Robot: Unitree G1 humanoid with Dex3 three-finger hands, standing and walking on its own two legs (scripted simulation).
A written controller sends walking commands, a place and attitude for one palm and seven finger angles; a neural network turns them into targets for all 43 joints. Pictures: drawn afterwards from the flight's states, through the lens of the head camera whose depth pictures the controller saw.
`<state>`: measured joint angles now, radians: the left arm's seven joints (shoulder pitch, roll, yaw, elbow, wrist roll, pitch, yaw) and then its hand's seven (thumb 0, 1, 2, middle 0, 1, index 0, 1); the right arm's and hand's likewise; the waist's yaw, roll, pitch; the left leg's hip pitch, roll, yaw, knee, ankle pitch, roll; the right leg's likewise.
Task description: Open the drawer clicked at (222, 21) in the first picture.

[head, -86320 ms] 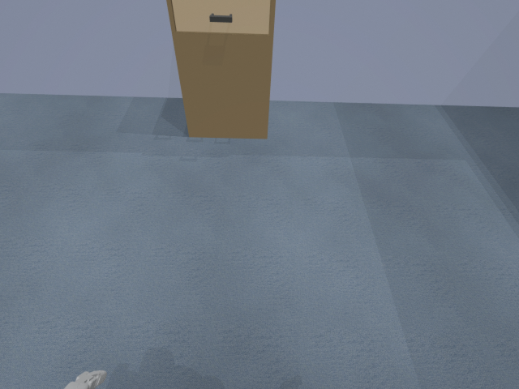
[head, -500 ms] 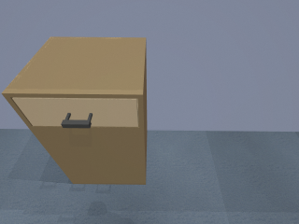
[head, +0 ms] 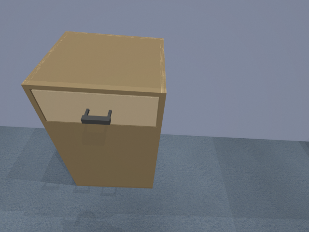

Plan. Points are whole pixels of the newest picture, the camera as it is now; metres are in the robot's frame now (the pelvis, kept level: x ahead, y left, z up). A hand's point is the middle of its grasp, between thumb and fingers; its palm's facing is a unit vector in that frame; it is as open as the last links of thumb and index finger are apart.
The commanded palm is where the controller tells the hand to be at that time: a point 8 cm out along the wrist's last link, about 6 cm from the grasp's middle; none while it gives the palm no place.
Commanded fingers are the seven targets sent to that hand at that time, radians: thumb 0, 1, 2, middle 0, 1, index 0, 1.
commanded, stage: look again from close up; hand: left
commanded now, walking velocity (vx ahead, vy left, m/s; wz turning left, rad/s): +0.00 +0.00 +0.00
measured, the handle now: (97, 115) +0.51 +0.24 -0.05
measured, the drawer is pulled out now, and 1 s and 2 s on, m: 0.00 0.00 0.00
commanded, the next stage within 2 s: raise the hand with hooked fingers in 0.02 s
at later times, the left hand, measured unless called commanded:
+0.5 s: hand (84, 213) +0.18 +0.19 -0.05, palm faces -0.02 -0.33 -0.94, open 8.4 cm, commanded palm +0.14 +0.23 -0.02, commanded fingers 0.00 0.43 0.70 -0.23 -0.60 -0.23 -0.60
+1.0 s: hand (81, 183) +0.24 +0.21 -0.02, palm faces -0.06 -0.15 -0.99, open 11.3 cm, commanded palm +0.22 +0.22 +0.05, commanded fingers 0.00 -0.15 0.45 -0.28 -0.98 -0.28 -0.98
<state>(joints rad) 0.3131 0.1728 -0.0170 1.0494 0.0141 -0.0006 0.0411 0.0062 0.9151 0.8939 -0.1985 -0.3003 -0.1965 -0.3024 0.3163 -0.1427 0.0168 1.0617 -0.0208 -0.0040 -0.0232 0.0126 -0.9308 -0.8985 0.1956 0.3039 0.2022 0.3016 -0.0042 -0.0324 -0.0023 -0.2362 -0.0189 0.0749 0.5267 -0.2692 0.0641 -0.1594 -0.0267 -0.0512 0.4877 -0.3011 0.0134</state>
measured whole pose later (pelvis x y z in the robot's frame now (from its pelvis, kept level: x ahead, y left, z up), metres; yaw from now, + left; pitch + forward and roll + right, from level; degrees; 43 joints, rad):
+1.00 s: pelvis +0.03 -0.02 -0.02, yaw +0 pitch +9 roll +1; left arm 0.34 0.38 -0.09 -0.04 1.00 0.03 0.30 0.00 0.07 0.54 -0.28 -0.83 -0.28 -0.84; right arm 0.15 -0.20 0.06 0.53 -0.04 0.13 0.01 0.01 -0.91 -0.90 0.20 0.30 0.21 0.30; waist 0.06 0.02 -0.10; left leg -0.49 -0.04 0.07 0.73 -0.39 0.04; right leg -0.49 0.07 0.01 0.76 -0.42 -0.08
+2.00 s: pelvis +0.01 +0.01 +0.00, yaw +2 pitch +4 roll +0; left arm -0.06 0.48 -0.06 0.06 0.93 -0.06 0.15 0.00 -0.49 0.30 -0.32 -1.20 -0.32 -1.20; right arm 0.17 -0.25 -0.01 0.62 0.01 0.16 -0.01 0.01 -0.91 -0.90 0.20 0.30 0.20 0.30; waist 0.07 0.06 -0.03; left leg -0.35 -0.07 0.04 0.55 -0.28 0.07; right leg -0.33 0.04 -0.01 0.56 -0.31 -0.05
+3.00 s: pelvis +0.04 -0.01 -0.01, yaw +2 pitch +11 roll +0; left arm -0.36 0.45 -0.08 0.49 0.98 0.01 0.19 0.00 -0.49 0.30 -0.32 -1.20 -0.32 -1.20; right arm 0.23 -0.26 -0.04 0.63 0.03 0.18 -0.02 0.01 -0.91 -0.90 0.20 0.30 0.20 0.30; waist 0.01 0.05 -0.10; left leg -0.47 -0.05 0.04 0.62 -0.33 0.06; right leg -0.45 0.06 -0.01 0.62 -0.36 -0.06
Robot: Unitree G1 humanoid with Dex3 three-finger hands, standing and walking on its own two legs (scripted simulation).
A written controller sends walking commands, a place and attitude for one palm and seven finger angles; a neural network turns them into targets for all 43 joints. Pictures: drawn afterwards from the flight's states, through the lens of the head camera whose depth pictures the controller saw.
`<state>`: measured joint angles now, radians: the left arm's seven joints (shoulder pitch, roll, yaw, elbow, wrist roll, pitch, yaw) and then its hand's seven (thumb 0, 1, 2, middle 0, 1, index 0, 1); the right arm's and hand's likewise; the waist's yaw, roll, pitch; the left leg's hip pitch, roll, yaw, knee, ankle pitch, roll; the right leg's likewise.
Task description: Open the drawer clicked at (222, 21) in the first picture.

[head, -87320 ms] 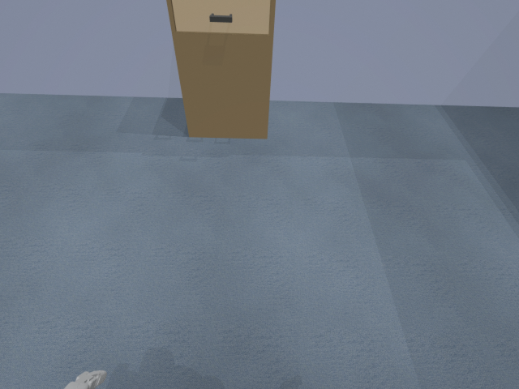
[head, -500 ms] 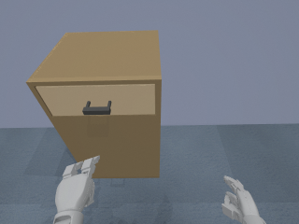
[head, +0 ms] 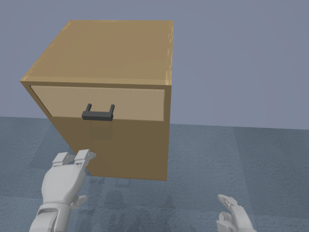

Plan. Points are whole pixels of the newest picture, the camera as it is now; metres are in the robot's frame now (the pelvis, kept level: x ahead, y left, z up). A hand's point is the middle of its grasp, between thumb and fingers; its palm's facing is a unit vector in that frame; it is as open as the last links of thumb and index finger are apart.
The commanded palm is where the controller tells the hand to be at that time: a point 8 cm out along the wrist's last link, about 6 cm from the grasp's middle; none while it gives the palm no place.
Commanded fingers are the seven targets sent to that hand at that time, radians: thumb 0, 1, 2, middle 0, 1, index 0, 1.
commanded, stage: raise the hand with hooked fingers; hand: left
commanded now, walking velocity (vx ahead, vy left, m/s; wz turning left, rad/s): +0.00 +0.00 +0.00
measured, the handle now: (99, 111) +0.49 +0.26 -0.02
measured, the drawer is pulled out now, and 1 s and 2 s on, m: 0.00 0.00 0.00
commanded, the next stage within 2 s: move the hooked fingers above the handle in 1.02 s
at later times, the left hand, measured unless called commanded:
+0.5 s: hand (70, 143) +0.29 +0.24 +0.08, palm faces +0.08 -0.09 -0.99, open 13.7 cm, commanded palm +0.27 +0.25 +0.14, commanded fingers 0.00 -0.50 0.30 -0.30 -1.20 -0.30 -1.20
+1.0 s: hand (57, 144) +0.28 +0.26 +0.10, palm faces +0.09 -0.09 -0.99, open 13.8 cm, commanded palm +0.25 +0.27 +0.15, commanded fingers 0.00 -0.50 0.30 -0.30 -1.20 -0.30 -1.20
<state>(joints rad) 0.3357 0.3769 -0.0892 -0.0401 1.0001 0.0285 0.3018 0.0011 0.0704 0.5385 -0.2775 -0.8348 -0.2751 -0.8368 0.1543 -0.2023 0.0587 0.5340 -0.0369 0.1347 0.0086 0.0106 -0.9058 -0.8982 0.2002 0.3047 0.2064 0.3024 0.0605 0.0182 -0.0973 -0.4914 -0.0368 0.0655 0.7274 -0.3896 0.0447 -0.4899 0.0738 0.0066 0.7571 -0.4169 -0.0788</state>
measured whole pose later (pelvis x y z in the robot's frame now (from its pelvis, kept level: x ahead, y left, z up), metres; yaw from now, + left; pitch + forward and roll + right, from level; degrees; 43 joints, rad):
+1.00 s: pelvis -0.02 +0.02 +0.02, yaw +2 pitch +4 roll +0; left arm -0.06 0.48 -0.06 0.06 0.93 -0.06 0.15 0.00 -0.49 0.30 -0.32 -1.20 -0.32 -1.20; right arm 0.17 -0.25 -0.01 0.62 0.01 0.16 -0.01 0.01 -0.91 -0.90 0.20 0.30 0.20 0.30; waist 0.07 0.06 -0.03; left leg -0.35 -0.07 0.04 0.55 -0.28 0.07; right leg -0.33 0.04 -0.01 0.56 -0.31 -0.05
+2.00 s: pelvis +0.01 +0.01 +0.01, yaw +1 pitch +11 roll +0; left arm -0.36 0.45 -0.08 0.49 0.98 0.01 0.19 0.00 -0.49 0.30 -0.32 -1.20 -0.32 -1.20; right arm 0.23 -0.26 -0.04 0.63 0.03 0.18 -0.02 0.01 -0.91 -0.90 0.20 0.30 0.20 0.30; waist 0.01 0.05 -0.10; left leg -0.47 -0.05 0.04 0.62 -0.33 0.06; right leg -0.45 0.06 -0.01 0.62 -0.36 -0.06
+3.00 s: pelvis -0.02 +0.02 +0.00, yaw +0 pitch +14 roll -1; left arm -0.73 0.45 -0.10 1.01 1.04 0.01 0.28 0.00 -0.49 0.30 -0.33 -1.21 -0.33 -1.22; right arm 0.36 -0.24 -0.04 0.66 0.03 0.18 -0.03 0.01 -0.91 -0.90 0.20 0.30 0.20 0.30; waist -0.09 0.04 -0.14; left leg -0.62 -0.04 0.05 0.69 -0.32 0.07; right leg -0.59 0.07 -0.01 0.67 -0.33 -0.05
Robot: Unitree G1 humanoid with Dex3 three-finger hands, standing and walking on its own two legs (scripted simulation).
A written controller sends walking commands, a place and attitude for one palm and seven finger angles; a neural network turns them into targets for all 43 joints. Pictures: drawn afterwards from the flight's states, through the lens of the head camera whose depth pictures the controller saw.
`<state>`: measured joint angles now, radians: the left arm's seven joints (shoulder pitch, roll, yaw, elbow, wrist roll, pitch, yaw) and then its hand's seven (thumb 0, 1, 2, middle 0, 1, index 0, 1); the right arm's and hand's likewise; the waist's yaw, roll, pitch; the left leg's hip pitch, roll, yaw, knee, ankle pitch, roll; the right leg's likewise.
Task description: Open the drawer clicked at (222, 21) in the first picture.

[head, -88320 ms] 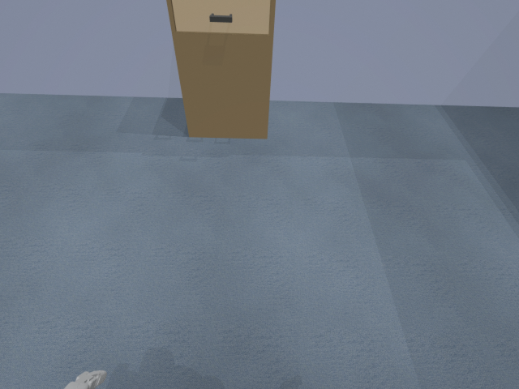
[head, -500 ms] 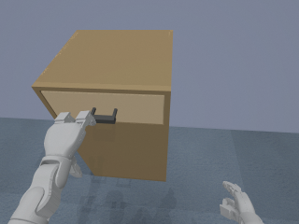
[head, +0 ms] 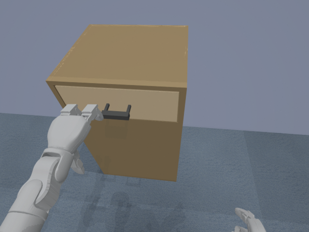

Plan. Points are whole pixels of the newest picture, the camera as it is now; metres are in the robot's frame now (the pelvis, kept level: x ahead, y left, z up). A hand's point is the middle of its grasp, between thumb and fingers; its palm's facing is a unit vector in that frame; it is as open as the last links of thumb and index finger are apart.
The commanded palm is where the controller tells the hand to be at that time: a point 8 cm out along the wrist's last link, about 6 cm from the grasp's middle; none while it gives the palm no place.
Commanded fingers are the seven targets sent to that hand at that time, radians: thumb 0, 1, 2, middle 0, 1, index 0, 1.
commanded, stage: raise the hand with hooked fingers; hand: left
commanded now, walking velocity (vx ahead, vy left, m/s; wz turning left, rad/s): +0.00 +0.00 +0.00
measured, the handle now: (116, 110) +0.51 +0.22 -0.04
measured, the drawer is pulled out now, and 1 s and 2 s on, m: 0.00 0.00 0.00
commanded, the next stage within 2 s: move the hooked fingers above the handle in 0.02 s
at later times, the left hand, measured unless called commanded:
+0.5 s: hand (91, 128) +0.35 +0.22 +0.07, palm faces +0.06 -0.07 -1.00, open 13.8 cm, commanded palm +0.32 +0.23 +0.12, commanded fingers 0.00 -0.50 0.30 -0.30 -1.20 -0.30 -1.20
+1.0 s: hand (100, 120) +0.40 +0.22 +0.04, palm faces -0.02 -0.06 -1.00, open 13.8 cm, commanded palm +0.38 +0.22 +0.10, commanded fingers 0.00 -0.50 0.30 -0.30 -1.20 -0.30 -1.20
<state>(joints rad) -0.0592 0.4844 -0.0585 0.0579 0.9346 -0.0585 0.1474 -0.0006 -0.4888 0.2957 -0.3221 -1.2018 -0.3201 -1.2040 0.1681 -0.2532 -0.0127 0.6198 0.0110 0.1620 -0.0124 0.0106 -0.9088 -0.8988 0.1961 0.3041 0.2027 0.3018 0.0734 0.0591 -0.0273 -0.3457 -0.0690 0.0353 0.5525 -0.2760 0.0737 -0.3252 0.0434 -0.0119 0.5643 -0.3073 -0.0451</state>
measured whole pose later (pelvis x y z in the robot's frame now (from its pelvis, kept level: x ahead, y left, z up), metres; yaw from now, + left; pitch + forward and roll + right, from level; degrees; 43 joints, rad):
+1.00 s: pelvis +0.02 -0.01 -0.01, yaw -1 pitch +11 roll +0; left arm -0.36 0.45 -0.08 0.49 0.98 0.01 0.19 0.00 -0.49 0.30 -0.32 -1.20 -0.32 -1.20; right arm 0.23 -0.26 -0.04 0.63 0.03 0.18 -0.02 0.01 -0.91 -0.90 0.20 0.30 0.20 0.30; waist 0.01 0.05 -0.10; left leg -0.47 -0.05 0.04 0.62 -0.33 0.06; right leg -0.45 0.06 -0.01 0.62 -0.36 -0.06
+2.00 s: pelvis +0.00 +0.00 -0.02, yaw -1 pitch +14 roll -1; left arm -0.73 0.45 -0.10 1.01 1.04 0.01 0.28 0.00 -0.49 0.30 -0.33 -1.21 -0.33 -1.22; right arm 0.36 -0.24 -0.04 0.66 0.03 0.18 -0.03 0.01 -0.91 -0.90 0.20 0.30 0.20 0.30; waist -0.09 0.04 -0.14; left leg -0.62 -0.04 0.05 0.69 -0.32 0.07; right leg -0.59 0.07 -0.01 0.67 -0.33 -0.05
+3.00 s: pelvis +0.01 -0.01 -0.02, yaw +0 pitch +17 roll -1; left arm -0.69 0.44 -0.09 0.88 1.07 -0.16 0.34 0.00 -0.49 0.30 -0.40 -1.24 -0.32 -1.20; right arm 0.32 -0.27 -0.06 0.68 0.00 0.15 -0.04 0.01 -0.91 -0.90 0.20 0.30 0.20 0.30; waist -0.08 0.04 -0.15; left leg -0.69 -0.04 0.02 0.76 -0.37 0.06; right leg -0.65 0.07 -0.04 0.73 -0.38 -0.06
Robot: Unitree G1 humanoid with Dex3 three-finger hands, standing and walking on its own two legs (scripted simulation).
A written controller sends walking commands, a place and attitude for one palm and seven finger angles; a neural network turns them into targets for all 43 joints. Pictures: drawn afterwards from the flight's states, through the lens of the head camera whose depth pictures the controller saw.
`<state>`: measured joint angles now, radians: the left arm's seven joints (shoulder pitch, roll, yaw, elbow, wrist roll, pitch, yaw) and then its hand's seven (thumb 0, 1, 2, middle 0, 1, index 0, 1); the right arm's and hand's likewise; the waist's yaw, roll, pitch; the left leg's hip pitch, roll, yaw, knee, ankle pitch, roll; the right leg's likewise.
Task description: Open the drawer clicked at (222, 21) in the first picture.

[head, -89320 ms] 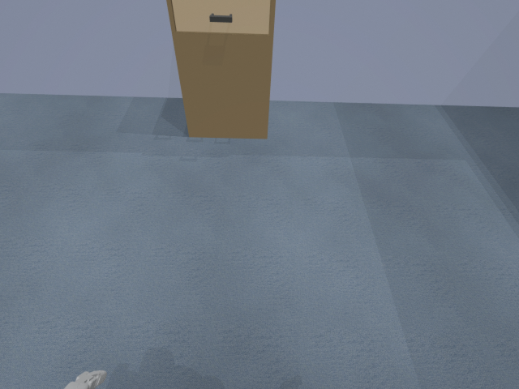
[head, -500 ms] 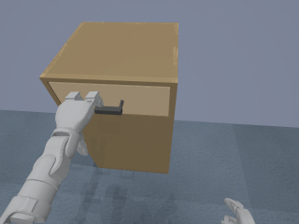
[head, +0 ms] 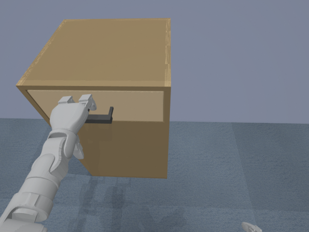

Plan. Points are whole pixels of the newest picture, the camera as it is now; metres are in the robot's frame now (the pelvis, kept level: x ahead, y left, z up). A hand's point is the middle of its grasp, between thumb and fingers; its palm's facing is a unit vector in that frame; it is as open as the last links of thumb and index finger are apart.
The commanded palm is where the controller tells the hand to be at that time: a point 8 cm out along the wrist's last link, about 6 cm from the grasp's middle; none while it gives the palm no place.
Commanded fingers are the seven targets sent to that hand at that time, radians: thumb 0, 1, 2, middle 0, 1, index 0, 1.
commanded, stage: move the hooked fingers above the handle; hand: left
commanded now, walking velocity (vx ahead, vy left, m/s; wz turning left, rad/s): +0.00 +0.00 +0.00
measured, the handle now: (98, 114) +0.48 +0.23 -0.03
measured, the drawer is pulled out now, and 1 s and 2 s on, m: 0.00 0.00 0.00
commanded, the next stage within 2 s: none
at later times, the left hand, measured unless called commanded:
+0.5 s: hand (91, 120) +0.42 +0.22 +0.02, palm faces -0.10 -0.05 -0.99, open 13.8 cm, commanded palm +0.40 +0.22 +0.09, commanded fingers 0.00 -0.50 0.30 -0.30 -1.20 -0.30 -1.20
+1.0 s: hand (92, 115) +0.43 +0.22 +0.03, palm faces -0.07 -0.02 -1.00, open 13.7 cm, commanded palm +0.42 +0.22 +0.08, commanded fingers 0.00 -0.50 0.30 -0.30 -1.20 -0.30 -1.20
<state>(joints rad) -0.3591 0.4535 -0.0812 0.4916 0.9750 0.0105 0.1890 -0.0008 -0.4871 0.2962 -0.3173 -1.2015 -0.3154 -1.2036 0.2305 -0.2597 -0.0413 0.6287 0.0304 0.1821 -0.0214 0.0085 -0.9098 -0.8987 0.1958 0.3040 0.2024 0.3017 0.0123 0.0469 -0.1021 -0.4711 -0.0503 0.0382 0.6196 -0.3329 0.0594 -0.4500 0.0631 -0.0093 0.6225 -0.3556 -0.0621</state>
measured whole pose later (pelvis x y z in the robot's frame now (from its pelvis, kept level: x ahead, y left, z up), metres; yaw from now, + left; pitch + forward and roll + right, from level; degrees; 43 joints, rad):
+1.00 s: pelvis -0.02 +0.01 -0.01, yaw -1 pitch +14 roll -1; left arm -0.73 0.45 -0.10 1.01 1.04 0.01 0.28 0.00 -0.49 0.30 -0.33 -1.21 -0.33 -1.22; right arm 0.36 -0.24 -0.04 0.66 0.03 0.18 -0.03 0.01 -0.91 -0.90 0.20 0.30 0.20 0.30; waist -0.09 0.04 -0.14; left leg -0.62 -0.04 0.05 0.69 -0.32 0.07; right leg -0.59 0.07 -0.01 0.67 -0.33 -0.05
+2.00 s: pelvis -0.01 +0.01 -0.02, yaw +1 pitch +17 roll -1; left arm -0.69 0.44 -0.09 0.88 1.07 -0.16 0.34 0.00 -0.49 0.30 -0.40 -1.24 -0.32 -1.20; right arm 0.32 -0.27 -0.06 0.68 0.00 0.15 -0.04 0.01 -0.91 -0.90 0.20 0.30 0.20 0.30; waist -0.08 0.04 -0.15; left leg -0.69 -0.04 0.02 0.76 -0.37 0.06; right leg -0.65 0.07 -0.04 0.73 -0.38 -0.06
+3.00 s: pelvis -0.01 +0.02 -0.02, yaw +1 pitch +17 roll -3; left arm -0.73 0.46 -0.14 0.96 1.02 -0.08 0.29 0.00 -0.49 0.30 -0.34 -1.21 -0.39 -1.21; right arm 0.35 -0.24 -0.06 0.70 0.00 0.14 -0.02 0.00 -0.91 -0.90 0.20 0.30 0.20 0.30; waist -0.07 0.06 -0.15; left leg -0.70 -0.06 0.01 0.78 -0.38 0.09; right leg -0.64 0.06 -0.05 0.72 -0.38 -0.04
